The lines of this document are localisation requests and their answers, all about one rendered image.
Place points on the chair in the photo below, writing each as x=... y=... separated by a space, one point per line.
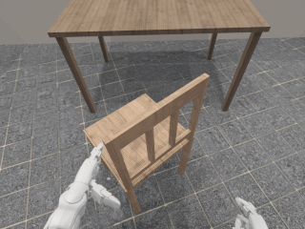
x=143 y=135

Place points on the robot left forearm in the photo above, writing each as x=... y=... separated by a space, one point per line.
x=71 y=207

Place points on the table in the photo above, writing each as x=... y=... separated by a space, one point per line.
x=84 y=18

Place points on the left robot hand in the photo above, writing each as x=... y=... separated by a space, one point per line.
x=87 y=173

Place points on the right robot hand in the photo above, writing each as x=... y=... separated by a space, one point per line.
x=253 y=221

